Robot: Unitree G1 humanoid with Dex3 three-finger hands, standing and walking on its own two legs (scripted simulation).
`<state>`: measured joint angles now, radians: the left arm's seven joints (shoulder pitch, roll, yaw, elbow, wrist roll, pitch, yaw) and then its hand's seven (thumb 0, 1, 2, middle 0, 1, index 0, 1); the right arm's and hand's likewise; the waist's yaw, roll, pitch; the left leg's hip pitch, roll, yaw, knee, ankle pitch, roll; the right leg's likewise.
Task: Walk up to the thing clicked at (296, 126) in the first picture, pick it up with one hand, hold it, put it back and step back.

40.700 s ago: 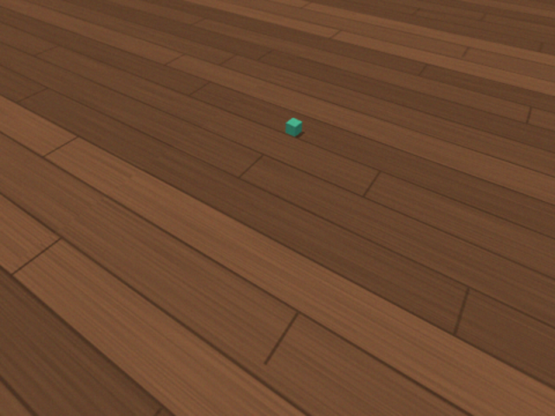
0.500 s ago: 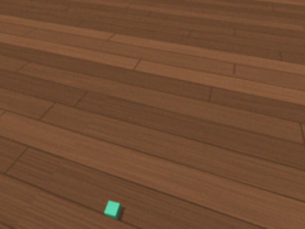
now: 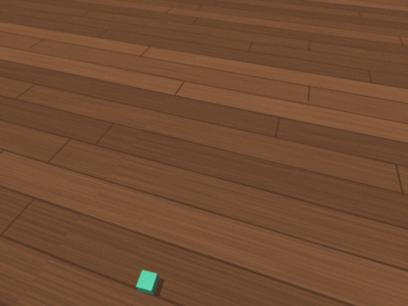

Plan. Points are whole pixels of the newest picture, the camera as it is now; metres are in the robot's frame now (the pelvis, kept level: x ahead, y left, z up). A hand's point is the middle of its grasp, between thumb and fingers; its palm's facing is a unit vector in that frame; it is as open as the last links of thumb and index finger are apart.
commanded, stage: stand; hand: left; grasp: from above
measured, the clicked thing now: (148, 282) +0.38 +0.25 -0.75
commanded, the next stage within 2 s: step back in 0.04 s
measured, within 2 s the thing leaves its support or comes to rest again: neither
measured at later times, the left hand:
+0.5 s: hand out of the picture +0.07 +0.30 -0.19, palm faces -0.04 -0.93 -0.37, open 7.4 cm
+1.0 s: hand out of the picture -0.12 +0.26 -0.16, palm faces -0.10 -0.91 -0.41, open 7.4 cm
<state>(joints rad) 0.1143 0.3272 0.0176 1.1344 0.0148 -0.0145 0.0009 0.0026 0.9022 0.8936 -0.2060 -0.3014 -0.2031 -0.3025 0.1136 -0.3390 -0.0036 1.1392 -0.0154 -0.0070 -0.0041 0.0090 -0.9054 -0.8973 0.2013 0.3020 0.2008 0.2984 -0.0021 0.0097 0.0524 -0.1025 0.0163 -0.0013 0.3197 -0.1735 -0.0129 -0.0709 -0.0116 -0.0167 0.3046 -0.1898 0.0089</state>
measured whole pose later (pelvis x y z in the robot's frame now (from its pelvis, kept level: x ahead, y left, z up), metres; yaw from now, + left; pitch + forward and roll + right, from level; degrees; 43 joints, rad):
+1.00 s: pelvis -0.21 +0.00 -0.02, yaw -7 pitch -4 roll +2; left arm 0.23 0.35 0.07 0.87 0.04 0.05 -0.02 0.00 0.90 0.89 -0.21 -0.30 -0.21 -0.30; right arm 0.14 -0.40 -0.06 0.90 -0.01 0.07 -0.01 0.01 -0.90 -0.90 0.20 0.30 0.20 0.30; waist 0.03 0.02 0.13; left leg -0.52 -0.08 -0.09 1.01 -0.45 0.00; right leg -0.26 0.01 0.07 0.68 -0.35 -0.03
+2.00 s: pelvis -0.54 -0.01 -0.03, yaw +1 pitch -1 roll +1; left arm 0.13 0.36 0.07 0.77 0.04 0.03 0.03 0.00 0.90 0.89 -0.21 -0.30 -0.21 -0.30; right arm 0.20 -0.41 -0.05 0.90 -0.02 0.07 -0.03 0.01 -0.91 -0.90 0.20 0.30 0.20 0.30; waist 0.01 0.04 0.19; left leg -0.34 -0.07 -0.10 0.90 -0.53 -0.04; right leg -0.41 -0.03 -0.02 0.65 -0.23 -0.02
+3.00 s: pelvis -0.62 +0.05 -0.02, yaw -2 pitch -2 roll +1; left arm 0.21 0.42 0.07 0.94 0.02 0.01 -0.03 0.00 0.90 0.89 -0.20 -0.30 -0.20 -0.30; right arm 0.23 -0.34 -0.06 0.94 -0.04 -0.05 0.00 0.01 -0.90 -0.90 0.21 0.30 0.20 0.30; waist -0.01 -0.07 0.09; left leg -0.26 0.01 0.04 0.55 -0.25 0.01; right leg -0.40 -0.04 0.06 0.87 -0.40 -0.02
